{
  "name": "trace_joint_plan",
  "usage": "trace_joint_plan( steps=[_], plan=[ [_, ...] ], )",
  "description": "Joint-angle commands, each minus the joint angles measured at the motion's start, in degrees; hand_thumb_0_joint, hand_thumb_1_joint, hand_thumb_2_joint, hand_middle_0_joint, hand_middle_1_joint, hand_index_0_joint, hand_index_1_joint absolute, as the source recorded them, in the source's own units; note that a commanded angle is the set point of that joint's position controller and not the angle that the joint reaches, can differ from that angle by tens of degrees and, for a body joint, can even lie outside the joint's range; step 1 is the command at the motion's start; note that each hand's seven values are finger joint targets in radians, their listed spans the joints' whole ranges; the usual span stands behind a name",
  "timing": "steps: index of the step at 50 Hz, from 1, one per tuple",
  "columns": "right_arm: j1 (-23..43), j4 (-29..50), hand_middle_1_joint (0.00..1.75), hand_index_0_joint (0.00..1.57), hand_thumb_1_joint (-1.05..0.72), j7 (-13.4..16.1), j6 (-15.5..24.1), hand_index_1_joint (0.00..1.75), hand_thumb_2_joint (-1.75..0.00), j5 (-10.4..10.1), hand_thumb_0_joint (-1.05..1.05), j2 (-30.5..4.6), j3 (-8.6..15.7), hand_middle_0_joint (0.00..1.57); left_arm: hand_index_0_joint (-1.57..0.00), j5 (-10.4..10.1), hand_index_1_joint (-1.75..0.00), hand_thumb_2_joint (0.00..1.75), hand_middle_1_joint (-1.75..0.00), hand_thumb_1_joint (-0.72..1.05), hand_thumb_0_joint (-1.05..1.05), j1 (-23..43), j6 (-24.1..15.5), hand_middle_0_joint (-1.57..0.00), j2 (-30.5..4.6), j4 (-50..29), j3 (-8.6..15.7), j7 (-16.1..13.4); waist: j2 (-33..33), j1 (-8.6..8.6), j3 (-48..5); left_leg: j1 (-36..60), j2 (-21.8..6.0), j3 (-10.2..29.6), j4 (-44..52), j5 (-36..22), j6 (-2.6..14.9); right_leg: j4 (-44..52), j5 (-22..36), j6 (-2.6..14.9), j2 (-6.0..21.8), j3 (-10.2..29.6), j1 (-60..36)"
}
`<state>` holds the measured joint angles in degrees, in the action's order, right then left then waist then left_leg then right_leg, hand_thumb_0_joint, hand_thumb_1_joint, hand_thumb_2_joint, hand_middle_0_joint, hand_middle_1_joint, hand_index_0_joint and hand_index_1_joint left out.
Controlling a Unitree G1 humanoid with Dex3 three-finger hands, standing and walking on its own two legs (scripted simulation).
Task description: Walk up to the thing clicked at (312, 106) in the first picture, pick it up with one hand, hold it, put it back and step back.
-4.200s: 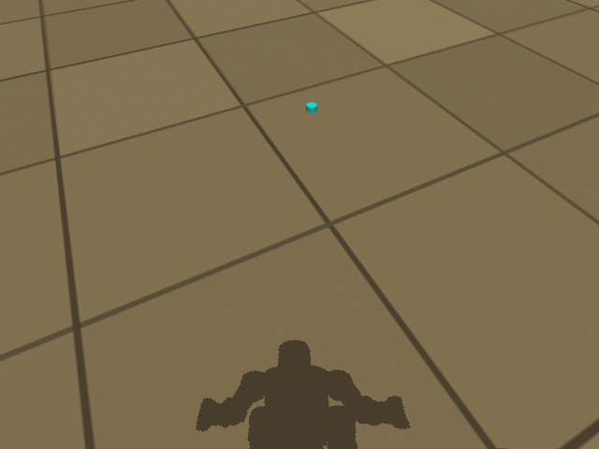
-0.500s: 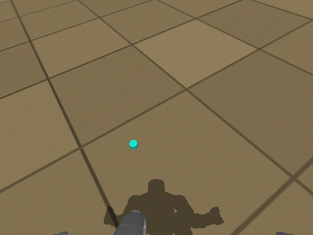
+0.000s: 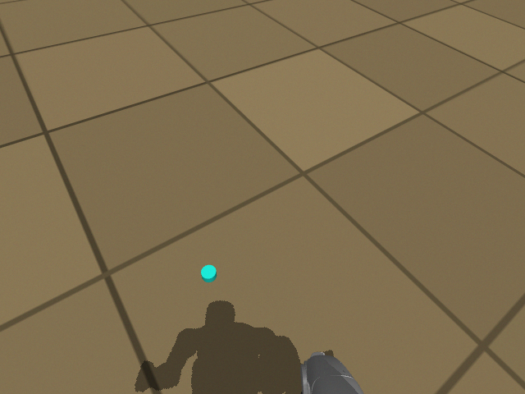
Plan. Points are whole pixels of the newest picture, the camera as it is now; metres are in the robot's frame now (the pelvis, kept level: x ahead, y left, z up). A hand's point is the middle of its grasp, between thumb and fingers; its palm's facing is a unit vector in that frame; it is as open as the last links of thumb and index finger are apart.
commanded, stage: walk up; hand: left
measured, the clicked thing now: (208, 273) +0.64 +0.19 -0.76
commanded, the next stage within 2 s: none
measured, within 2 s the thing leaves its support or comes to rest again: neither
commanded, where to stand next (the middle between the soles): +0.28 -0.02 m, yaw +0 degrees
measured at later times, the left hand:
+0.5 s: hand (138, 347) +0.20 +0.22 -0.12, palm faces -0.03 -0.92 -0.40, open 7.4 cm
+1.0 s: hand (129, 338) +0.23 +0.26 -0.16, palm faces -0.05 -0.91 -0.41, open 7.4 cm
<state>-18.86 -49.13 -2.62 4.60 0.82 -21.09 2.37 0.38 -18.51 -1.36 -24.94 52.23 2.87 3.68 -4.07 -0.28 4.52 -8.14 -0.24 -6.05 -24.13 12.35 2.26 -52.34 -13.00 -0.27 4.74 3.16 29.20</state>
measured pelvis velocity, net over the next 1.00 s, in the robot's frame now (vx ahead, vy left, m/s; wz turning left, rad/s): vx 0.20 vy -0.02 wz -0.01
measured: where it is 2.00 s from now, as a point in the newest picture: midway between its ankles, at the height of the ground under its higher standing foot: (262, 384)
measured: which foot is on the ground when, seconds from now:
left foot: down 0.00-0.22, up 0.24-0.62, down 0.64-1.00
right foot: up 0.00-0.18, down 0.20-0.66, up 0.68-0.96, down 0.98-1.00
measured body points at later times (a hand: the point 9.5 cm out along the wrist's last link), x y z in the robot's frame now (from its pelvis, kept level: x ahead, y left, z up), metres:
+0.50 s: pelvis +0.14 -0.04 +0.00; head +0.16 -0.07 +0.45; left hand +0.20 +0.27 -0.09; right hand +0.21 -0.36 -0.13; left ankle +0.21 +0.12 -0.69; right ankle +0.16 -0.15 -0.74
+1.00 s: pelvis +0.20 -0.02 -0.02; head +0.21 -0.03 +0.43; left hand +0.23 +0.30 -0.14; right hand +0.28 -0.34 -0.13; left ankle +0.27 +0.10 -0.74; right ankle +0.23 -0.15 -0.74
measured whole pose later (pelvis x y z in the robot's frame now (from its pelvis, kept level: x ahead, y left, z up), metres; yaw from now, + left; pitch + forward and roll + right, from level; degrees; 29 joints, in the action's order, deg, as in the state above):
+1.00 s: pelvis +0.20 -0.02 -0.02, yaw -1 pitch -3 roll -1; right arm -12.0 -50.9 -1.5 0.1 1.2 -23.7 2.0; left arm 1.5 -17.2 -1.5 -22.9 55.7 2.3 0.5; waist 1.6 0.1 4.8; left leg -20.6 -3.4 -2.7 -38.0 14.5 0.7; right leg -36.3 -16.1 0.1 1.0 -1.8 16.7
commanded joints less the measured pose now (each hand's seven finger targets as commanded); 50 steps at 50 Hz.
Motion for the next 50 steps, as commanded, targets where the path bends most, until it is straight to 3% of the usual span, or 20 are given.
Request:
trace_joint_plan(
  steps=[1, 7, 9, 10, 11, 12, 13, 16, 18, 24, 29, 31, 32, 33, 35, 38, 44, 48, 49, 50],
  plan=[
    [-0.63, 4.48, 0.30, 0.20, -0.90, 1.07, 1.37, 0.30, -0.90, -0.51, 0.00, -17.49, 5.75, 0.20, -0.20, 0.61, -0.30, 0.90, -0.30, 0.90, 0.00, 2.51, -1.36, -0.20, -9.17, -4.92, 3.03, -0.11, 12.09, -1.76, 2.80, -0.04, -15.31, 12.61, 14.17, 8.92, 9.85, 7.27, 2.13, -0.36, 2.05, -1.67, 3.70],
    [-0.50, 5.46, 0.30, 0.20, -0.90, 0.92, 0.53, 0.30, -0.90, -0.20, 0.00, -16.86, 5.34, 0.20, -0.20, 0.54, -0.30, 0.90, -0.30, 0.90, 0.00, 4.13, -3.11, -0.20, -8.35, -4.64, 3.10, -0.20, 9.35, -0.96, 0.42, -3.38, -14.07, 9.47, 4.43, -2.58, 8.98, 19.33, 1.28, 1.49, -0.95, -5.54, -10.31],
    [0.04, 6.30, 0.30, 0.20, -0.90, 1.00, 0.03, 0.30, -0.90, -0.30, 0.00, -14.97, 4.45, 0.20, -0.20, 0.75, -0.30, 0.90, -0.30, 0.90, 0.00, -2.80, -4.01, -0.20, -10.15, -2.62, 4.01, -1.21, 3.67, 2.80, -4.18, -6.56, -11.70, 7.41, -8.03, -6.23, 6.71, 24.56, 1.06, 2.50, -2.59, -5.21, -22.73],
    [-2.98, 6.26, 0.30, 0.20, -0.90, 0.91, 0.03, 0.30, -0.90, -0.48, 0.00, -11.51, 3.25, 0.20, -0.20, 0.93, -0.30, 0.90, -0.30, 0.90, 0.00, -7.29, -4.61, -0.20, -12.77, -1.61, 5.14, -1.90, -5.70, 4.59, -8.15, -9.77, -6.94, 3.69, -21.77, -3.75, 4.70, 28.93, -4.32, 3.67, 1.34, 1.37, -29.54],
    [-4.72, 7.49, 0.30, 0.20, -0.90, 0.76, 0.07, 0.30, -0.90, -0.59, 0.00, -8.29, 1.85, 0.20, -0.20, 0.92, -0.30, 0.90, -0.30, 0.90, 0.00, -8.40, -5.05, -0.20, -17.34, -2.89, 6.11, -2.50, -15.67, 4.07, -9.68, -20.88, -0.44, 1.24, -32.98, 15.03, 1.48, 33.98, -8.33, 8.09, 14.51, 22.53, -35.04],
    [-3.46, 5.79, 0.30, 0.20, -0.90, 1.31, -0.84, 0.30, -0.90, -0.43, 0.00, -13.02, 3.09, 0.20, -0.20, 0.16, -0.30, 0.90, -0.30, 0.90, 0.00, -6.74, -4.64, -0.20, -18.28, -2.99, 6.09, -2.44, -9.97, 4.59, -5.81, -27.22, 0.91, 5.20, -37.77, 18.15, 0.26, 38.01, -11.71, 12.81, 19.06, 31.79, -32.73],
    [-1.80, 5.05, 0.30, 0.20, -0.90, 1.78, -1.12, 0.30, -0.90, -0.17, 0.00, -15.72, 3.75, 0.20, -0.20, -0.37, -0.30, 0.90, -0.30, 0.90, 0.00, -5.72, -4.29, -0.20, -18.13, -3.75, 5.87, -2.46, -8.10, 4.51, -3.33, -27.21, -1.36, 7.68, -39.93, 18.06, 0.29, 37.65, -9.54, 15.12, 19.72, 32.09, -28.86],
    [-3.72, 2.15, 0.30, 0.20, -0.90, 1.23, -1.53, 0.30, -0.90, -1.29, 0.00, -14.36, 3.59, 0.20, -0.20, -1.23, -0.30, 0.90, -0.30, 0.90, 0.00, -0.86, -4.38, -0.20, -13.03, -5.43, 4.18, -3.13, -4.62, 1.00, -0.93, -24.33, -3.64, 10.88, -36.59, 10.33, -0.32, 36.32, 4.74, 9.39, 11.59, 13.48, -24.47],
    [-3.92, 1.91, 0.30, 0.20, -0.90, 0.69, -2.05, 0.30, -0.90, -0.80, 0.00, -13.36, 3.53, 0.20, -0.20, -0.86, -0.30, 0.90, -0.30, 0.90, 0.00, -0.38, -4.66, -0.20, -12.88, -5.86, 3.90, -3.17, -5.11, 0.60, -1.58, -21.07, -2.95, 9.10, -35.32, 7.09, -0.79, 36.20, 10.06, 10.67, 9.37, 7.86, -21.16],
    [1.11, 2.70, 0.30, 0.20, -0.90, -0.08, -2.10, 0.30, -0.90, 0.32, 0.00, -12.18, 3.71, 0.20, -0.20, 0.20, -0.30, 0.90, -0.30, 0.90, 0.00, 0.43, -4.21, -0.20, -12.53, -8.12, 3.92, -3.02, -4.43, 1.71, 0.51, -19.62, -4.72, 6.53, -21.63, 3.54, -3.07, 36.44, 5.50, 12.90, 9.16, 2.02, -16.91],
    [2.66, 1.35, 0.30, 0.20, -0.90, 1.23, -1.15, 0.30, -0.90, 0.16, 0.00, -9.42, 2.94, 0.20, -0.20, -0.17, -0.30, 0.90, -0.30, 0.90, 0.00, 1.45, -2.95, -0.20, -11.88, -7.43, 2.45, -3.72, -2.70, 1.13, -3.31, -7.42, -2.15, 3.26, -10.14, -5.32, -2.19, 24.24, 27.58, 10.89, 8.48, -2.19, -14.58],
    [-2.41, -1.33, 0.30, 0.20, -0.90, 2.12, -0.43, 0.30, -0.90, 0.32, 0.00, -11.76, 3.52, 0.20, -0.20, -0.64, -0.30, 0.90, -0.30, 0.90, 0.00, 4.07, -2.12, -0.20, -9.40, -8.19, 1.50, -4.00, 4.09, -1.99, -6.24, 1.65, -1.35, 3.42, -2.50, -13.41, -0.72, 13.56, 17.14, 7.10, 4.68, -4.32, -11.08],
    [-3.10, -1.36, 0.30, 0.20, -0.90, 2.64, -0.16, 0.30, -0.90, 0.64, 0.00, -15.91, 4.42, 0.20, -0.20, -1.06, -0.30, 0.90, -0.30, 0.90, 0.00, 1.72, -1.85, -0.20, -6.67, -8.37, 0.58, -4.06, 13.51, -1.94, -8.79, 6.29, -9.58, 12.74, 0.42, -19.93, 1.72, 5.81, 5.30, 4.28, 0.17, -6.37, -6.91],
    [-4.12, 0.21, 0.30, 0.20, -0.90, 2.35, -0.01, 0.30, -0.90, 0.66, 0.00, -20.14, 5.59, 0.20, -0.20, -1.46, -0.30, 0.90, -0.30, 0.90, 0.00, -1.43, -1.52, -0.20, -5.51, -8.70, 0.31, -3.75, 18.74, -1.25, -9.65, 9.13, -19.04, 30.85, 3.58, -8.31, 8.13, -2.22, -18.41, 2.82, -6.81, -6.27, 1.52],
    [-0.72, 0.86, 0.30, 0.20, -0.90, 2.30, -0.65, 0.30, -0.90, -0.77, 0.00, -21.26, 6.23, 0.20, -0.20, -0.23, -0.30, 0.90, -0.30, 0.90, 0.00, -3.13, -0.37, -0.20, -10.96, -5.16, 1.58, -4.47, 14.51, -0.79, -7.03, 3.64, -23.19, 35.74, 7.24, 8.80, 13.89, -10.01, -20.59, 3.17, -2.48, -1.87, 2.07],
    [4.04, 2.31, 0.30, 0.20, -0.90, 2.54, -0.83, 0.30, -0.90, 0.09, 0.00, -17.14, 4.55, 0.20, -0.20, -0.20, -0.30, 0.90, -0.30, 0.90, 0.00, -2.23, 0.01, -0.20, -11.50, -3.15, 2.26, -3.71, 14.52, 0.24, -3.42, -4.58, -14.37, 21.54, 8.22, 10.74, 8.33, -5.16, -14.53, 2.55, -1.22, 0.46, -1.60],
    [7.04, 3.20, 0.30, 0.20, -0.90, 2.13, -1.93, 0.30, -0.90, 0.66, 0.00, -16.65, 4.13, 0.20, -0.20, 0.70, -0.30, 0.90, -0.30, 0.90, 0.00, -2.31, -0.56, -0.20, -8.44, -0.99, 1.99, -3.31, 15.18, -0.16, -2.96, -10.29, -13.78, 16.88, 5.65, 11.61, 10.10, 9.98, -10.85, 0.70, -2.46, -4.68, -9.61],
    [10.34, 3.19, 0.30, 0.20, -0.90, 1.78, -3.41, 0.30, -0.90, -0.28, 0.00, -13.26, 2.31, 0.20, -0.20, 1.26, -0.30, 0.90, -0.30, 0.90, 0.00, -4.16, -1.63, -0.20, -7.22, 1.54, 2.27, -4.31, 9.14, 2.62, -5.15, -16.20, -10.71, 12.37, -4.05, 10.34, 5.72, 24.18, -2.20, 1.60, -4.43, -5.40, -20.93],
    [9.47, 2.96, 0.30, 0.20, -0.90, 1.86, -3.68, 0.30, -0.90, -0.78, 0.00, -10.64, 1.41, 0.20, -0.20, 1.61, -0.30, 0.90, -0.30, 0.90, 0.00, -3.57, -1.95, -0.20, -8.68, 1.47, 2.56, -4.67, 3.11, 2.55, -4.08, -17.63, -8.43, 10.23, -9.70, 10.73, 3.26, 29.91, -4.76, 2.88, -0.34, 1.73, -20.58],
    [7.90, 2.91, 0.30, 0.20, -0.90, 1.82, -3.90, 0.30, -0.90, -1.09, 0.00, -7.60, 0.48, 0.20, -0.20, 2.20, -0.30, 0.90, -0.30, 0.90, 0.00, -0.40, -2.63, -0.20, -12.59, -0.02, 3.17, -4.90, -7.12, 0.88, -2.06, -20.67, -2.49, 7.03, -17.47, 13.01, -0.25, 37.89, -12.91, 6.44, 10.27, 19.87, -16.65]
  ],
)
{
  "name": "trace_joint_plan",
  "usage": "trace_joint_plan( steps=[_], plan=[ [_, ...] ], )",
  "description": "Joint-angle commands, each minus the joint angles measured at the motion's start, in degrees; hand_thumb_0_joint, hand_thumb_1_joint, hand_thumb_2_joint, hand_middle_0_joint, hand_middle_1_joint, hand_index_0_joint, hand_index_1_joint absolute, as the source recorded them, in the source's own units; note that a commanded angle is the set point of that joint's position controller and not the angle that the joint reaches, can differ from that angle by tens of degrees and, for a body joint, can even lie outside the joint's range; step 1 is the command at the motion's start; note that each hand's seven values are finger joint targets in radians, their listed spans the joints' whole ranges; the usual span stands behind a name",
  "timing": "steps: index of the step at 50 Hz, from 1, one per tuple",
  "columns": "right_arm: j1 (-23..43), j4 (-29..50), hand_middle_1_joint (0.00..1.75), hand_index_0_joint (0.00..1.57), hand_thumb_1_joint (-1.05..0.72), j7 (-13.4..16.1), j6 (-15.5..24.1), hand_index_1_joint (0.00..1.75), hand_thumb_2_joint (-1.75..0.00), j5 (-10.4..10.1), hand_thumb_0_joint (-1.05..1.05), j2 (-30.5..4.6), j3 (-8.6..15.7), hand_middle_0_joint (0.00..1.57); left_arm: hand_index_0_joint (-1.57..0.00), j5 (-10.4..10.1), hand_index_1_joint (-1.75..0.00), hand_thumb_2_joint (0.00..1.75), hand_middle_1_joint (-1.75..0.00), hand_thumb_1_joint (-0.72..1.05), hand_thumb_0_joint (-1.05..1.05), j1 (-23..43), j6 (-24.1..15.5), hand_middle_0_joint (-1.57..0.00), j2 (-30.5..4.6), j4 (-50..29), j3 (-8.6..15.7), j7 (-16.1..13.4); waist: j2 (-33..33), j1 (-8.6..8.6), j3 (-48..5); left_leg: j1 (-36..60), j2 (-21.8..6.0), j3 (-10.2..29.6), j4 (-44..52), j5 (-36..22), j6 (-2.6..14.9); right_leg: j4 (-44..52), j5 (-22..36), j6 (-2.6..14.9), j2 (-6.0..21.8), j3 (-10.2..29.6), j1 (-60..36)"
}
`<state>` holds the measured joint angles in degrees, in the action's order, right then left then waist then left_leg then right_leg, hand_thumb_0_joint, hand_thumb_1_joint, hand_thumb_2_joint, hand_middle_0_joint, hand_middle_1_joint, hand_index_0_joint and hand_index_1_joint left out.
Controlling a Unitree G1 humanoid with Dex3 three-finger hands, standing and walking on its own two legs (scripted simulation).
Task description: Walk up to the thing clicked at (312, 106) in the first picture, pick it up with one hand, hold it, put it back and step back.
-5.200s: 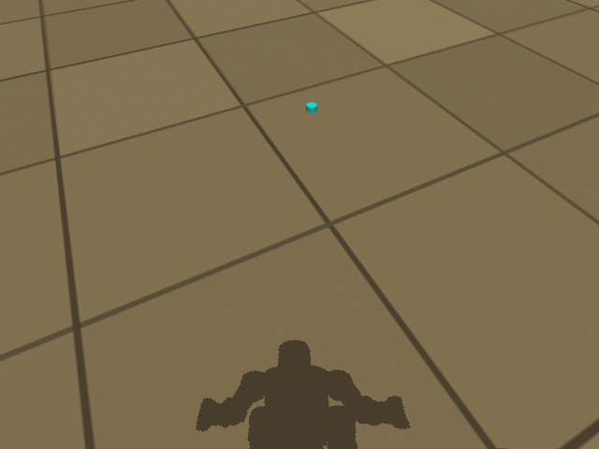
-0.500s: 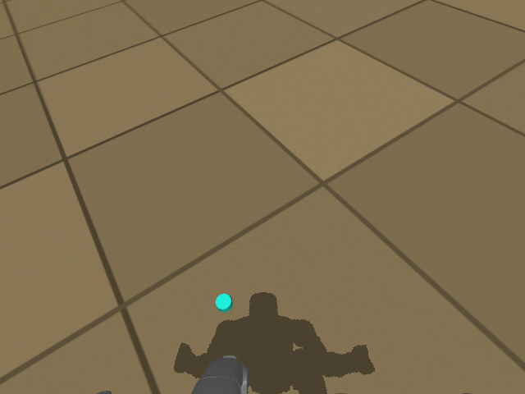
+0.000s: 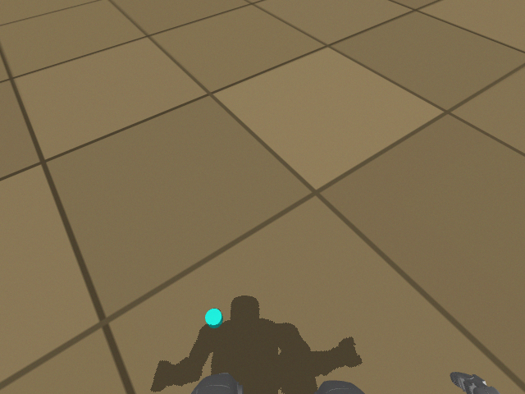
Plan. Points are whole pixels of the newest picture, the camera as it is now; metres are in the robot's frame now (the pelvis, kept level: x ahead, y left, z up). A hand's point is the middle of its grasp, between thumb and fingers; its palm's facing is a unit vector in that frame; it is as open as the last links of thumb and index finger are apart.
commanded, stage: walk up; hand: left
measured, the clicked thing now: (214, 318) +0.44 +0.22 -0.74
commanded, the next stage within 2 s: stand in 1.50 s
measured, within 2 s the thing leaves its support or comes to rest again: neither
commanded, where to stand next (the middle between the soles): +0.08 +0.00 m, yaw +1 degrees
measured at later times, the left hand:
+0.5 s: hand (124, 392) +0.13 +0.26 -0.13, palm faces -0.01 -0.95 -0.32, open 7.4 cm
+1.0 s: hand out of the picture +0.11 +0.26 -0.13, palm faces +0.02 -0.94 -0.35, open 7.4 cm
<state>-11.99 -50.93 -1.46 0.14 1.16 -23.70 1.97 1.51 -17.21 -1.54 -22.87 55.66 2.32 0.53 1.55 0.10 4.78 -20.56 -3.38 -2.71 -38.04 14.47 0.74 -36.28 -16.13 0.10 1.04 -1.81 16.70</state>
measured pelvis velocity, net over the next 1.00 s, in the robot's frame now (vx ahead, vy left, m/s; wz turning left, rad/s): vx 0.05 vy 0.00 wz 0.03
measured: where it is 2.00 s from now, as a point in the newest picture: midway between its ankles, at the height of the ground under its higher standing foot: outside the picture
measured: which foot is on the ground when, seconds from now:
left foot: down 0.00-1.00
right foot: down 0.00-1.00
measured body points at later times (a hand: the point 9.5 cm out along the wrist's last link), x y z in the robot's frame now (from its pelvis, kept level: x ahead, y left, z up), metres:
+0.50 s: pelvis +0.03 +0.01 +0.02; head +0.04 +0.02 +0.47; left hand +0.13 +0.30 -0.11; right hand +0.11 -0.30 -0.10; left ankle +0.06 +0.12 -0.72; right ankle +0.03 -0.13 -0.72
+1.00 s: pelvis +0.05 +0.00 +0.03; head +0.05 +0.00 +0.48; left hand +0.11 +0.31 -0.11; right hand +0.14 -0.29 -0.11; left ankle +0.06 +0.12 -0.72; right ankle +0.03 -0.13 -0.72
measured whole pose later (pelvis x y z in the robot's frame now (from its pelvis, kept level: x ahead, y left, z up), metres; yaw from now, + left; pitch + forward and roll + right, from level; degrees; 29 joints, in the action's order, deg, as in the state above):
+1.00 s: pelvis +0.05 +0.00 +0.03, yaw +2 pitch -2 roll +0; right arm -4.5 -65.5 -1.0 0.4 0.6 -20.1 0.0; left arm 0.6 -5.5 -0.9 -20.4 66.3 0.3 0.6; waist 0.7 0.6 2.5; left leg -8.9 -0.3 0.7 -21.6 10.6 -0.1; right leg -19.9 -12.2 -1.3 2.2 -3.4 5.4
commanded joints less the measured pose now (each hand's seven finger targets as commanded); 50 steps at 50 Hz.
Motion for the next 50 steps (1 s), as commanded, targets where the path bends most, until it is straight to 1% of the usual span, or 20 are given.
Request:
trace_joint_plan(
  steps=[1, 2, 3, 4, 5, 6, 8, 9, 10, 11, 12, 14, 15, 19, 20, 23, 31, 37, 44, 50],
  plan=[
    [2.41, 3.40, 0.30, 0.20, -0.90, 1.15, 0.15, 0.30, -0.90, -1.14, 0.00, -7.87, 1.74, 0.20, -0.20, 0.67, -0.30, 0.90, -0.30, 0.90, 0.00, 4.00, -2.29, -0.20, -17.55, -4.53, 3.72, -1.63, -11.90, 0.52, 0.40, -5.38, 2.25, 4.42, -7.55, 15.39, 0.73, 24.65, -17.70, 11.08, 19.58, 29.50, 4.15],
    [0.37, 1.46, 0.30, 0.20, -0.90, 1.28, 0.39, 0.30, -0.90, -0.95, 0.00, -10.39, 2.58, 0.20, -0.20, 0.41, -0.30, 0.90, -0.30, 0.90, 0.00, 7.84, -1.95, -0.20, -17.31, -5.35, 3.51, -1.36, -10.90, -0.89, 1.83, 0.79, 0.42, 5.15, -7.57, 14.37, 0.56, 22.28, -17.06, 12.26, 19.29, 26.91, 10.00],
    [-0.49, 0.26, 0.30, 0.20, -0.90, 1.06, 0.68, 0.30, -0.90, -1.19, 0.00, -10.31, 2.39, 0.20, -0.20, -0.03, -0.30, 0.90, -0.30, 0.90, 0.00, 8.78, -1.90, -0.20, -14.51, -5.29, 2.82, -1.20, -9.01, -1.92, 2.14, 2.35, 0.27, 5.06, -3.00, 12.50, 0.84, 19.91, -12.87, 10.02, 15.03, 20.48, 8.84],
    [0.50, -0.59, 0.30, 0.20, -0.90, 0.84, 0.96, 0.30, -0.90, -1.42, 0.00, -9.27, 2.03, 0.20, -0.20, -0.20, -0.30, 0.90, -0.30, 0.90, 0.00, 8.32, -2.07, -0.20, -13.06, -4.99, 2.22, -1.25, -9.13, -1.61, 0.96, 2.02, 1.16, 4.11, 0.93, 8.99, 0.91, 17.48, -4.87, 7.80, 11.76, 15.31, 4.24],
    [0.99, -1.30, 0.30, 0.20, -0.90, 0.83, 1.15, 0.30, -0.90, -1.42, 0.00, -8.55, 1.78, 0.20, -0.20, -0.30, -0.30, 0.90, -0.30, 0.90, 0.00, 7.36, -2.22, -0.20, -12.28, -4.18, 1.91, -1.30, -10.71, -1.21, -0.98, 2.27, 1.36, 3.39, 3.16, 5.29, 0.92, 16.06, 1.74, 6.47, 10.25, 12.53, 0.66],
    [0.55, -1.86, 0.30, 0.20, -0.90, 0.95, 1.39, 0.30, -0.90, -1.36, 0.00, -8.27, 1.60, 0.20, -0.20, -0.42, -0.30, 0.90, -0.30, 0.90, 0.00, 7.40, -2.30, -0.20, -12.81, -3.81, 1.84, -1.16, -11.74, -1.18, -3.48, 5.50, 1.51, 2.82, 5.89, 0.92, 0.80, 14.10, 7.18, 6.24, 10.29, 11.46, -0.40],
    [-0.83, -2.95, 0.30, 0.20, -0.90, 1.44, 2.04, 0.30, -0.90, -0.88, 0.00, -9.68, 1.83, 0.20, -0.20, -0.95, -0.30, 0.90, -0.30, 0.90, 0.00, 7.62, -1.97, -0.20, -12.16, -3.75, 1.30, -0.78, -9.80, -1.55, -6.56, 12.86, 0.34, 5.25, 10.19, -6.11, 1.12, 10.21, 13.34, 5.08, 9.81, 9.86, 1.54],
    [0.64, -2.92, 0.30, 0.20, -0.90, 1.49, 2.32, 0.30, -0.90, -0.85, 0.00, -11.02, 2.06, 0.20, -0.20, -1.33, -0.30, 0.90, -0.30, 0.90, 0.00, 6.85, -1.71, -0.20, -10.85, -3.39, 1.02, -0.77, -6.59, -0.80, -7.78, 13.67, -2.25, 9.12, 11.53, -7.96, 1.94, 9.91, 9.91, 3.55, 7.67, 7.85, 1.94],
    [2.90, -2.88, 0.30, 0.20, -0.90, 1.27, 2.40, 0.30, -0.90, -0.81, 0.00, -11.72, 2.10, 0.20, -0.20, -1.68, -0.30, 0.90, -0.30, 0.90, 0.00, 6.82, -1.37, -0.20, -10.53, -2.74, 0.89, -0.75, -4.68, 0.17, -7.08, 10.56, -3.79, 11.79, 13.31, -2.68, 2.86, 10.91, 1.62, 2.28, 5.34, 6.28, 0.83],
    [4.08, -3.39, 0.30, 0.20, -0.90, 0.92, 2.16, 0.30, -0.90, -1.12, 0.00, -11.77, 1.96, 0.20, -0.20, -1.63, -0.30, 0.90, -0.30, 0.90, 0.00, 7.26, -1.15, -0.20, -10.96, -1.86, 1.03, -0.81, -4.42, 0.90, -4.89, 6.93, -3.93, 11.84, 14.30, 3.14, 3.07, 13.04, -6.66, 2.18, 4.32, 5.72, -0.89],
    [4.49, -3.86, 0.30, 0.20, -0.90, 0.70, 1.88, 0.30, -0.90, -1.03, 0.00, -11.17, 1.69, 0.20, -0.20, -1.37, -0.30, 0.90, -0.30, 0.90, 0.00, 8.09, -1.12, -0.20, -11.18, -1.48, 1.03, -0.85, -4.70, 0.70, -3.69, 5.08, -3.32, 11.27, 15.19, 6.62, 2.92, 14.18, -9.23, 2.43, 4.78, 6.59, -2.06],
    [4.47, -4.95, 0.30, 0.20, -0.90, 0.66, 1.90, 0.30, -0.90, -0.73, 0.00, -10.39, 1.11, 0.20, -0.20, -1.14, -0.30, 0.90, -0.30, 0.90, 0.00, 9.86, -1.17, -0.20, -11.36, -1.07, 1.01, -0.79, -3.01, 0.06, -3.42, 4.18, -2.64, 10.58, 16.79, 6.30, 2.30, 13.85, -7.57, 2.96, 5.27, 7.19, -3.17],
    [4.84, -5.36, 0.30, 0.20, -0.90, 0.71, 2.12, 0.30, -0.90, -0.73, 0.00, -10.58, 0.96, 0.20, -0.20, -1.19, -0.30, 0.90, -0.30, 0.90, 0.00, 9.18, -1.26, -0.20, -11.06, -0.69, 0.88, -0.81, -1.04, 0.46, -3.83, 4.51, -3.07, 11.08, 17.34, 4.64, 2.30, 13.54, -5.07, 3.02, 5.08, 6.35, -4.31],
    [6.72, -7.06, 0.30, 0.20, -0.90, 0.85, 2.66, 0.30, -0.90, -1.00, 0.00, -9.81, 0.16, 0.20, -0.20, -1.65, -0.30, 0.90, -0.30, 0.90, 0.00, 9.76, -1.41, -0.20, -10.13, 1.37, 0.44, -0.94, 2.02, 1.32, -4.75, 5.45, -3.92, 11.23, 18.00, -6.58, 1.76, 13.91, 5.42, 2.22, 4.80, 4.80, -8.26],
    [6.57, -7.42, 0.30, 0.20, -0.90, 0.97, 2.68, 0.30, -0.90, -0.92, 0.00, -9.76, 0.13, 0.20, -0.20, -1.56, -0.30, 0.90, -0.30, 0.90, 0.00, 10.61, -1.42, -0.20, -10.48, 1.57, 0.36, -0.99, 1.61, 0.86, -5.85, 6.17, -3.92, 10.65, 17.81, -9.18, 1.82, 14.26, 7.53, 2.16, 5.14, 4.76, -9.64],
    [6.87, -8.41, 0.30, 0.20, -0.90, 1.24, 2.74, 0.30, -0.90, -0.96, 0.00, -9.79, 0.25, 0.20, -0.20, -1.60, -0.30, 0.90, -0.30, 0.90, 0.00, 11.60, -1.26, -0.20, -10.54, 2.70, 0.33, -1.05, 1.80, 0.77, -7.80, 9.51, -3.89, 9.37, 17.00, -15.90, 1.70, 14.68, 12.30, 1.84, 5.61, 4.16, -10.93],
    [8.55, -9.86, 0.30, 0.20, -0.90, 1.43, 2.12, 0.30, -0.90, -0.97, 0.00, -9.60, 0.65, 0.20, -0.20, -1.28, -0.30, 0.90, -0.30, 0.90, 0.00, 14.91, -0.82, -0.20, -10.05, 5.02, -0.11, -0.83, 0.62, -0.18, -6.34, 9.81, -3.47, 8.88, 19.12, -10.83, 1.39, 17.32, 9.64, 1.44, 5.63, 3.71, -11.24],
    [9.81, -10.38, 0.30, 0.20, -0.90, 1.39, 1.89, 0.30, -0.90, -1.00, 0.00, -9.34, 0.60, 0.20, -0.20, -1.21, -0.30, 0.90, -0.30, 0.90, 0.00, 15.09, -0.96, -0.20, -9.87, 6.11, -0.12, -0.86, -1.28, -0.23, -7.56, 13.11, -3.11, 8.04, 18.35, -14.56, 1.27, 18.55, 12.58, 0.99, 6.20, 3.69, -11.05],
    [10.00, -11.00, 0.30, 0.20, -0.90, 1.42, 1.60, 0.30, -0.90, -0.89, 0.00, -9.52, 0.69, 0.20, -0.20, -0.94, -0.30, 0.90, -0.30, 0.90, 0.00, 15.95, -0.74, -0.20, -10.01, 6.67, 0.23, -0.89, -1.83, -0.52, -6.56, 12.76, -2.87, 7.99, 19.22, -12.35, 1.20, 19.29, 10.42, 0.93, 6.11, 3.35, -11.11],
    [10.31, -11.02, 0.30, 0.20, -0.90, 1.40, 1.49, 0.30, -0.90, -0.88, 0.00, -9.00, 0.52, 0.20, -0.20, -0.82, -0.30, 0.90, -0.30, 0.90, 0.00, 15.22, -0.71, -0.20, -9.88, 6.88, 0.47, -0.92, -2.01, -0.28, -7.13, 13.69, -2.89, 8.09, 19.26, -13.53, 1.00, 19.99, 10.54, 0.76, 6.21, 3.28, -11.69]
  ],
)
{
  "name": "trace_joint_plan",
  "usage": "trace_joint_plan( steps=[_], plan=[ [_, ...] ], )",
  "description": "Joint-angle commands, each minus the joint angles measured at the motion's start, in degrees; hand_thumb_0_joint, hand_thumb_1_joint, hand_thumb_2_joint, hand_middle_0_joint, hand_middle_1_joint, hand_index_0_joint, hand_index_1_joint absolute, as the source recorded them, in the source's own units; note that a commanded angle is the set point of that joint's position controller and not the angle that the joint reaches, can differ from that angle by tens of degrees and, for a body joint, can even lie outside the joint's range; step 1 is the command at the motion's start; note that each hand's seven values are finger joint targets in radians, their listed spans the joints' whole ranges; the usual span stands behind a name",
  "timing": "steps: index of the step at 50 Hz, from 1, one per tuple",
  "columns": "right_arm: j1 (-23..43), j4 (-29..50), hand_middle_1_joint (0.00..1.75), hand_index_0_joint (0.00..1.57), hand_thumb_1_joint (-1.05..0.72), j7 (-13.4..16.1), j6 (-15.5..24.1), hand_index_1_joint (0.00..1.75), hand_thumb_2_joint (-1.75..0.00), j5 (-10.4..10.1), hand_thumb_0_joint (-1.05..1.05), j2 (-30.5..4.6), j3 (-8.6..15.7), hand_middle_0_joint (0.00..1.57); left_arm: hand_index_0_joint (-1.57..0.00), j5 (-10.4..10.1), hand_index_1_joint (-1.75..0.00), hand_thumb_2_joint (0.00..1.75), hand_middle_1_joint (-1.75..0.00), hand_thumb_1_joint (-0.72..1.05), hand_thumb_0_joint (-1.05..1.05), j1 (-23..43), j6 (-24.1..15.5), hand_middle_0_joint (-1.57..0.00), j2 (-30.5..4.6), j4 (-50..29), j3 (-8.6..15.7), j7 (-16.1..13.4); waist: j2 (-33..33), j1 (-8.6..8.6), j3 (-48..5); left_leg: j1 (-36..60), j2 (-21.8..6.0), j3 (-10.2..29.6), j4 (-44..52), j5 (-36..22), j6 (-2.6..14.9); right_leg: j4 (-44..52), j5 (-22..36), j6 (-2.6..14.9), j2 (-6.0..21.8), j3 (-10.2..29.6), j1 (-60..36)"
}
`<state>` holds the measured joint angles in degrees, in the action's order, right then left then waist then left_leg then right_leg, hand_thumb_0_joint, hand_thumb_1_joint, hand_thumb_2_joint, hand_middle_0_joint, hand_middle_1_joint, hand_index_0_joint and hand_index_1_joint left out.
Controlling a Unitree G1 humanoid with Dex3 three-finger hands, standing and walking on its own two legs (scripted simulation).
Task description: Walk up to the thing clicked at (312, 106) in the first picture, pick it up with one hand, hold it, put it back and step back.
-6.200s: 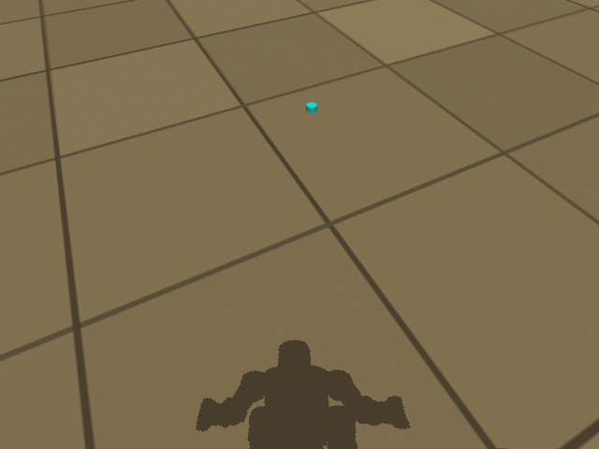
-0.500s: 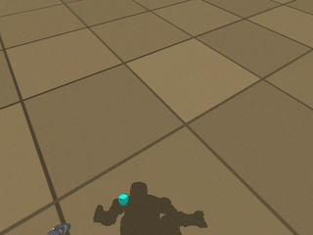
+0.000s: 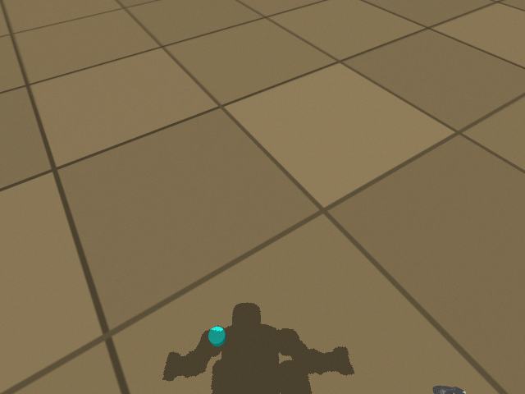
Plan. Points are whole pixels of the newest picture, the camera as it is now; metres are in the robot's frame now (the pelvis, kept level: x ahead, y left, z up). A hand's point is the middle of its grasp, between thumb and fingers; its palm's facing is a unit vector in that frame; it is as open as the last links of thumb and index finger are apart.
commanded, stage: walk up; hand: left
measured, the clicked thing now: (217, 336) +0.40 +0.21 -0.76
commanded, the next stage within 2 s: stand in 0.50 s
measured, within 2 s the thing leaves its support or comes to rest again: neither
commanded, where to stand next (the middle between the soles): +0.03 +0.00 m, yaw -1 degrees
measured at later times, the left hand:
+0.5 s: hand out of the picture +0.09 +0.25 -0.15, palm faces +0.00 -0.94 -0.33, open 7.4 cm
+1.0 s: hand out of the picture +0.06 +0.24 -0.16, palm faces -0.03 -0.94 -0.33, open 7.4 cm
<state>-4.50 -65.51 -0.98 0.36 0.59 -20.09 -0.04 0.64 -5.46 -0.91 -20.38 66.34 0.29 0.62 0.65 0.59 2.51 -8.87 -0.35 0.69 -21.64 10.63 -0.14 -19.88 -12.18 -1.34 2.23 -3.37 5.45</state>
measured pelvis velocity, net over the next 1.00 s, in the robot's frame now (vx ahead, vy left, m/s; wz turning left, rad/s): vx -0.01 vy -0.01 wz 0.00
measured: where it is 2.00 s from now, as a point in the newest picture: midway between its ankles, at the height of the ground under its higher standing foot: outside the picture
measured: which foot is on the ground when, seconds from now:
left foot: down 0.00-1.00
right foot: down 0.00-1.00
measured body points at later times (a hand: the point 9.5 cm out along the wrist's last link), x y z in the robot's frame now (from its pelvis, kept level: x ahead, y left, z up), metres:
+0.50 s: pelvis +0.00 +0.00 +0.00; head +0.01 +0.00 +0.45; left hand +0.09 +0.30 -0.13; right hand +0.08 -0.30 -0.13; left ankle +0.01 +0.12 -0.75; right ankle -0.01 -0.13 -0.75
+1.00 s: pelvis -0.01 -0.01 +0.00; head +0.00 -0.01 +0.45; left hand +0.07 +0.29 -0.13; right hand +0.07 -0.31 -0.13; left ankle +0.01 +0.12 -0.75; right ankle -0.01 -0.13 -0.75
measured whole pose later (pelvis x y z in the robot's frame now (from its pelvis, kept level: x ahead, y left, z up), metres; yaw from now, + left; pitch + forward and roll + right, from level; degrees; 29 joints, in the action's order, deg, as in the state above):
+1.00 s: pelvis -0.01 -0.01 +0.00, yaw +0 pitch -2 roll +0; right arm -4.8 -66.0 -0.7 0.3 0.8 -19.7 -0.2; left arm 0.5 -6.0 -0.5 -19.8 65.5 -0.2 0.6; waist 0.1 0.1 2.8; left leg -7.6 -0.9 0.6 -17.6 7.7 -1.0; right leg -17.5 -10.1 -0.7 1.7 -3.3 5.0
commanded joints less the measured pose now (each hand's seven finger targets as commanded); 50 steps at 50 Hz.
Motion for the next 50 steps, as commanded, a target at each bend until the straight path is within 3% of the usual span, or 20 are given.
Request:
trace_joint_plan(
  steps=[1, 23, 24, 25, 27, 36, 45, 50],
  plan=[
    [2.84, 3.45, 0.30, 0.20, -0.90, 0.95, 1.24, 0.30, -0.90, -0.26, 0.00, -12.60, 2.51, 0.20, -0.20, 0.00, -0.30, 0.90, -0.30, 0.90, 0.00, 3.55, -1.31, -0.20, -12.35, -3.90, 2.42, -0.98, -1.07, -0.69, -4.70, 2.10, -5.65, 4.63, 3.08, -9.26, 1.72, 3.69, 6.80, 2.07, 5.11, 5.04, -0.11],
    [1.56, 3.71, 0.30, 0.20, -0.90, 1.26, 1.31, 0.30, -0.90, -0.06, 0.00, -12.11, 2.52, 0.20, -0.20, 0.20, -0.30, 0.90, -0.30, 0.90, 0.00, 3.38, -0.91, -0.20, -11.83, -4.60, 3.05, -1.04, -0.21, -0.74, -3.57, 0.21, -5.58, 5.07, 4.18, -9.93, 1.55, 3.72, 6.69, 2.13, 4.76, 4.31, -2.15],
    [1.91, 4.00, 0.30, 0.20, -0.90, 1.24, 1.31, 0.30, -0.90, 0.00, 0.00, -12.21, 2.55, 0.20, -0.20, 0.21, -0.30, 0.90, -0.30, 0.90, 0.00, 2.54, -0.92, -0.20, -11.79, -4.71, 3.10, -1.07, -0.27, -0.43, -4.00, 1.01, -5.83, 4.91, 3.67, -10.36, 1.84, 3.67, 7.08, 2.15, 4.80, 4.06, -1.96],
    [2.76, 4.08, 0.30, 0.20, -0.90, 1.58, 1.36, 0.30, -0.90, -0.21, 0.00, -12.17, 2.41, 0.20, -0.20, -0.22, -0.30, 0.90, -0.30, 0.90, 0.00, 3.55, -0.82, -0.20, -11.27, -4.75, 2.40, -1.16, -0.72, -0.80, -2.02, 0.44, -7.12, 5.44, 4.84, -14.29, 1.20, 3.82, 10.44, 2.05, 6.12, 5.13, -0.76],
    [2.86, 4.04, 0.30, 0.20, -0.90, 1.66, 1.48, 0.30, -0.90, -0.31, 0.00, -12.39, 2.41, 0.20, -0.20, -0.35, -0.30, 0.90, -0.30, 0.90, 0.00, 2.79, -0.73, -0.20, -11.05, -4.75, 2.39, -1.18, -0.12, -0.57, -3.34, 2.25, -7.38, 5.58, 4.77, -15.96, 0.82, 3.82, 10.59, 1.90, 5.85, 4.78, -1.06],
    [2.50, 3.46, 0.30, 0.20, -0.90, 1.42, 1.27, 0.30, -0.90, -0.26, 0.00, -12.09, 2.22, 0.20, -0.20, -0.17, -0.30, 0.90, -0.30, 0.90, 0.00, 2.84, -0.85, -0.20, -11.56, -4.60, 2.10, -1.09, -0.23, -0.95, -6.00, 3.41, -7.05, 4.89, 5.87, -12.05, 0.56, 4.89, 8.85, 1.91, 6.12, 5.32, -2.05],
    [2.90, 3.16, 0.30, 0.20, -0.90, 1.20, 1.30, 0.30, -0.90, -0.13, 0.00, -11.87, 2.17, 0.20, -0.20, -0.18, -0.30, 0.90, -0.30, 0.90, 0.00, 2.23, -0.83, -0.20, -11.58, -4.44, 1.89, -1.04, -0.21, -0.74, -4.17, 3.14, -7.20, 5.07, 6.19, -10.51, 0.46, 5.37, 6.71, 1.95, 5.88, 5.38, -0.09],
    [1.82, 2.97, 0.30, 0.20, -0.90, 1.14, 1.16, 0.30, -0.90, -0.03, 0.00, -11.93, 2.21, 0.20, -0.20, -0.11, -0.30, 0.90, -0.30, 0.90, 0.00, 1.73, -0.84, -0.20, -11.85, -4.45, 1.91, -0.98, -0.29, -0.97, -3.59, 2.07, -6.92, 4.97, 6.31, -6.49, 0.67, 6.19, 3.91, 2.13, 6.01, 6.11, 0.25]
  ],
)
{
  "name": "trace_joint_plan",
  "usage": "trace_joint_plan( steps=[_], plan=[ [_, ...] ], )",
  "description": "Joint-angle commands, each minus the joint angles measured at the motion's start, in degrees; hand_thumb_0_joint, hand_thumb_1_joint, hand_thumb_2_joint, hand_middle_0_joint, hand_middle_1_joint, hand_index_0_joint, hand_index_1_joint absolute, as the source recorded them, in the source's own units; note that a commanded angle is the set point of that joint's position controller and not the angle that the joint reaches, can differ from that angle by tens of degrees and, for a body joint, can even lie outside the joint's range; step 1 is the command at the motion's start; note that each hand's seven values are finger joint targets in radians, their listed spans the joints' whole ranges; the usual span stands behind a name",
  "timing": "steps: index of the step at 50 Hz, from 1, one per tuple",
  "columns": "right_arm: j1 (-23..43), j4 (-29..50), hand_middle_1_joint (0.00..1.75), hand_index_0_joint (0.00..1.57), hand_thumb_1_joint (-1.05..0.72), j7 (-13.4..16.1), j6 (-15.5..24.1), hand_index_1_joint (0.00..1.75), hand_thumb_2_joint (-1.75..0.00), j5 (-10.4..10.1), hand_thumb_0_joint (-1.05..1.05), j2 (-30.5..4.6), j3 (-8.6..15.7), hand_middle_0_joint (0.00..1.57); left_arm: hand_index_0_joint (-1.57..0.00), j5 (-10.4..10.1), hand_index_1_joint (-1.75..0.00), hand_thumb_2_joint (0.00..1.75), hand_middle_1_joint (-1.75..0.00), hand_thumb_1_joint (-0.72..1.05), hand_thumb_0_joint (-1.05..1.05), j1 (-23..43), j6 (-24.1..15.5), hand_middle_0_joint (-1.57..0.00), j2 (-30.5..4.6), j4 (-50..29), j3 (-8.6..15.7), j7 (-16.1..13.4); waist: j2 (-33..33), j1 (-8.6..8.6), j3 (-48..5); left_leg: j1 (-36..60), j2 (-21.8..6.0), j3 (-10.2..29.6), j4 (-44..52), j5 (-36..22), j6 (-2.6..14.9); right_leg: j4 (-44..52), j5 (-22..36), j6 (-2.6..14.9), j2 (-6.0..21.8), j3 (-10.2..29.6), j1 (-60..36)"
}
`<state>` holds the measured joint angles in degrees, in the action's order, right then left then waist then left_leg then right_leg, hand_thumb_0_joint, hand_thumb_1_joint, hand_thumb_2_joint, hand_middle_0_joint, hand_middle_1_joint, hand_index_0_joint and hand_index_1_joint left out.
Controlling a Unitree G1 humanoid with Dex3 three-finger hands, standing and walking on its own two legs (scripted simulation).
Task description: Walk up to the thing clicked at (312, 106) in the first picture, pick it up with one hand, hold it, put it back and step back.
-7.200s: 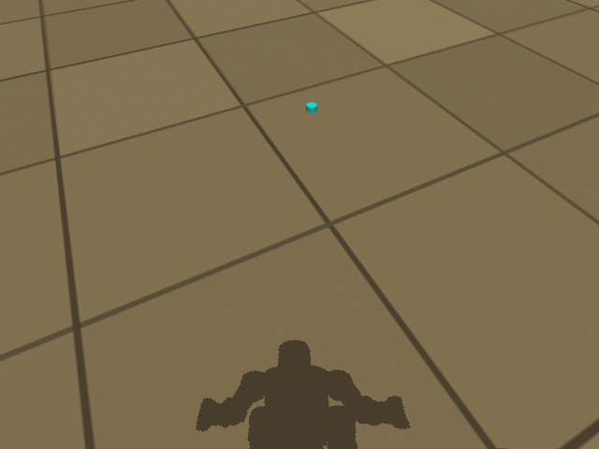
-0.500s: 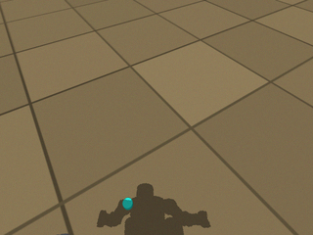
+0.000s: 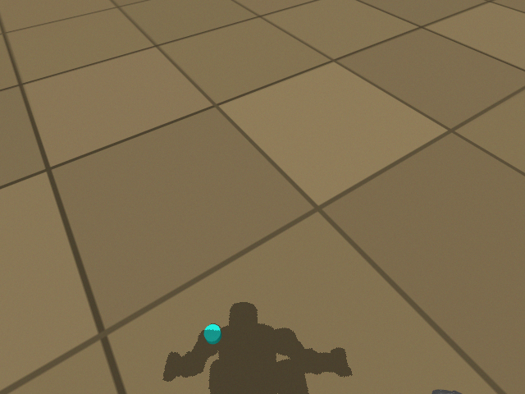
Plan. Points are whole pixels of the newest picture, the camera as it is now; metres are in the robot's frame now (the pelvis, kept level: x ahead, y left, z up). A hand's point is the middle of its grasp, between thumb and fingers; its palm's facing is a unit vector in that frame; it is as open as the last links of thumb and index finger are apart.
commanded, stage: stand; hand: left
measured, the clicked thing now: (212, 334) +0.41 +0.22 -0.77
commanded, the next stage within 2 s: none
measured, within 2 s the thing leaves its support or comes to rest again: neither
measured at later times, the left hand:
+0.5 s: hand out of the picture +0.07 +0.25 -0.16, palm faces -0.03 -0.94 -0.34, open 7.4 cm
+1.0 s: hand out of the picture +0.08 +0.25 -0.16, palm faces -0.03 -0.94 -0.34, open 7.4 cm
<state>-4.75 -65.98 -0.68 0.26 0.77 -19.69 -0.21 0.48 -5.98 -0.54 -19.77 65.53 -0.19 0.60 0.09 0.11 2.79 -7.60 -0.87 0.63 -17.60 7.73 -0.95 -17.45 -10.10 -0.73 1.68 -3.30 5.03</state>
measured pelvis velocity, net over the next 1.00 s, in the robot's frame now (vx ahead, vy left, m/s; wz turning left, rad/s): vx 0.01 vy -0.01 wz -0.01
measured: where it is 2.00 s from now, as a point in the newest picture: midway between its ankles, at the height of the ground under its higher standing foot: outside the picture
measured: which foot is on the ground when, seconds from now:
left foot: down 0.00-1.00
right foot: down 0.00-1.00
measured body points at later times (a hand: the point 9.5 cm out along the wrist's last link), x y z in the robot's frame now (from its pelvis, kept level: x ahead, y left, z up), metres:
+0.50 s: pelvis +0.00 +0.00 +0.00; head +0.01 +0.00 +0.45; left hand +0.07 +0.30 -0.13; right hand +0.07 -0.30 -0.14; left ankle +0.02 +0.13 -0.75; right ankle +0.00 -0.12 -0.75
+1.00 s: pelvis +0.01 -0.01 +0.00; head +0.02 -0.01 +0.45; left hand +0.08 +0.30 -0.13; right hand +0.08 -0.30 -0.13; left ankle +0.02 +0.13 -0.75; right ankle +0.00 -0.12 -0.75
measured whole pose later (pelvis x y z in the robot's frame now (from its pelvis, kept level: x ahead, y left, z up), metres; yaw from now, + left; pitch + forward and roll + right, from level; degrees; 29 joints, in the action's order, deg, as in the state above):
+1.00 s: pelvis +0.01 -0.01 +0.00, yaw -1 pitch -2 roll +0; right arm -6.0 -65.3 -0.5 0.3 0.8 -19.9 -0.7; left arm 0.5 -6.7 -0.5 -20.1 64.7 -0.2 0.7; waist 0.1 0.2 2.6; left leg -7.3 -1.4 0.3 -17.7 8.5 -1.4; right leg -17.9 -10.9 -0.3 1.1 -2.9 5.1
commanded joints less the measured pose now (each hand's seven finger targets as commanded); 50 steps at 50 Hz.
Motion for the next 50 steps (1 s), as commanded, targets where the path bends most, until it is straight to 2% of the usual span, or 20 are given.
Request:
trace_joint_plan(
  steps=[1, 5, 7, 10, 13, 16, 18, 22, 32, 39, 47, 50],
  plan=[
    [2.29, 3.42, 0.30, 0.20, -0.90, 0.79, 1.27, 0.30, -0.90, -0.26, 0.00, -11.98, 2.30, 0.20, -0.20, -0.01, -0.30, 0.90, -0.30, 0.90, 0.00, 2.23, -1.20, -0.20, -12.68, -3.64, 2.42, -1.02, -0.17, -0.35, -3.29, 0.48, -6.42, 5.28, 2.49, -3.50, 1.30, 3.63, 1.38, 1.53, 6.48, 5.89, 0.67],
    [2.04, 3.54, 0.30, 0.20, -0.90, 0.78, 1.23, 0.30, -0.90, -0.18, 0.00, -12.42, 2.48, 0.20, -0.20, 0.12, -0.30, 0.90, -0.30, 0.90, 0.00, 2.09, -1.13, -0.20, -12.45, -3.73, 2.42, -0.99, 0.03, -0.43, -2.49, 0.13, -6.22, 5.32, 2.46, -1.37, 1.35, 4.03, -1.03, 1.47, 6.25, 6.06, 1.96],
    [1.75, 3.54, 0.30, 0.20, -0.90, 0.81, 1.22, 0.30, -0.90, -0.08, 0.00, -12.33, 2.40, 0.20, -0.20, 0.08, -0.30, 0.90, -0.30, 0.90, 0.00, 2.08, -1.13, -0.20, -12.45, -3.97, 2.35, -0.94, 0.59, -0.30, -3.06, 0.17, -6.47, 5.36, 2.47, -2.54, 1.45, 3.70, -0.02, 1.67, 6.44, 6.15, 1.60],
    [1.55, 3.45, 0.30, 0.20, -0.90, 0.79, 1.22, 0.30, -0.90, -0.17, 0.00, -12.38, 2.33, 0.20, -0.20, 0.17, -0.30, 0.90, -0.30, 0.90, 0.00, 1.57, -1.14, -0.20, -12.63, -3.79, 2.40, -0.80, 0.40, -0.27, -3.02, 0.05, -6.37, 5.48, 2.53, -0.26, 1.54, 3.78, -1.12, 1.64, 6.32, 6.26, 1.71],
    [1.32, 3.58, 0.30, 0.20, -0.90, 0.81, 1.39, 0.30, -0.90, -0.15, 0.00, -12.24, 2.22, 0.20, -0.20, -0.04, -0.30, 0.90, -0.30, 0.90, 0.00, 1.53, -1.22, -0.20, -12.66, -4.04, 2.40, -0.86, 0.20, -0.12, -3.44, 0.15, -6.53, 5.47, 2.38, -3.58, 1.55, 3.27, 1.74, 1.65, 6.46, 6.15, 0.85],
    [0.88, 3.39, 0.30, 0.20, -0.90, 0.92, 1.35, 0.30, -0.90, -0.19, 0.00, -12.50, 2.19, 0.20, -0.20, 0.09, -0.30, 0.90, -0.30, 0.90, 0.00, 1.40, -1.09, -0.20, -12.67, -3.84, 2.43, -0.79, 0.37, -0.37, -2.75, 0.30, -6.18, 5.27, 2.55, -1.25, 1.35, 3.53, 0.04, 1.53, 6.20, 6.27, 2.13],
    [0.96, 3.69, 0.30, 0.20, -0.90, 0.93, 1.31, 0.30, -0.90, -0.11, 0.00, -12.54, 2.31, 0.20, -0.20, 0.10, -0.30, 0.90, -0.30, 0.90, 0.00, 1.55, -1.07, -0.20, -12.93, -4.18, 2.51, -0.95, 0.03, -0.23, -3.68, 0.75, -6.67, 5.37, 2.18, -3.98, 1.50, 3.07, 1.42, 1.74, 6.38, 6.23, 1.49],
    [0.69, 3.64, 0.30, 0.20, -0.90, 0.99, 1.35, 0.30, -0.90, -0.19, 0.00, -12.64, 2.31, 0.20, -0.20, 0.10, -0.30, 0.90, -0.30, 0.90, 0.00, 1.14, -1.10, -0.20, -12.53, -4.28, 2.34, -0.87, 0.19, -0.15, -4.26, 1.24, -6.75, 5.10, 1.81, -5.23, 1.46, 2.84, 2.80, 1.85, 6.35, 6.16, 0.86],
    [0.19, 3.64, 0.30, 0.20, -0.90, 0.94, 1.34, 0.30, -0.90, -0.21, 0.00, -12.33, 1.94, 0.20, -0.20, -0.08, -0.30, 0.90, -0.30, 0.90, 0.00, 1.42, -1.02, -0.20, -12.76, -4.20, 2.39, -0.82, -0.02, -0.30, -2.67, -0.17, -6.34, 5.12, 2.54, -2.60, 1.20, 3.28, 0.84, 1.81, 6.25, 6.52, 1.51],
    [0.63, 4.00, 0.30, 0.20, -0.90, 1.08, 1.42, 0.30, -0.90, -0.21, 0.00, -12.42, 2.01, 0.20, -0.20, -0.04, -0.30, 0.90, -0.30, 0.90, 0.00, 1.61, -1.15, -0.20, -12.67, -4.52, 2.38, -0.90, 0.09, -0.19, -4.68, 1.65, -6.84, 4.71, 1.43, -7.78, 1.39, 2.34, 6.25, 1.87, 6.48, 6.17, -0.01],
    [0.86, 4.08, 0.30, 0.20, -0.90, 1.09, 1.31, 0.30, -0.90, -0.29, 0.00, -12.41, 1.87, 0.20, -0.20, 0.04, -0.30, 0.90, -0.30, 0.90, 0.00, 1.09, -1.06, -0.20, -12.61, -4.22, 2.41, -0.91, -0.34, -0.13, -3.39, 1.57, -6.81, 4.69, 1.94, -5.21, 1.34, 3.06, 3.86, 1.68, 6.28, 6.26, 1.21],
    [1.01, 4.15, 0.30, 0.20, -0.90, 1.12, 1.31, 0.30, -0.90, -0.24, 0.00, -12.62, 1.91, 0.20, -0.20, 0.09, -0.30, 0.90, -0.30, 0.90, 0.00, 1.10, -1.03, -0.20, -12.74, -4.38, 2.46, -0.92, 0.09, -0.13, -4.09, 1.98, -6.80, 4.47, 1.75, -5.75, 1.43, 2.98, 4.95, 1.81, 6.35, 6.40, 0.82]
  ],
)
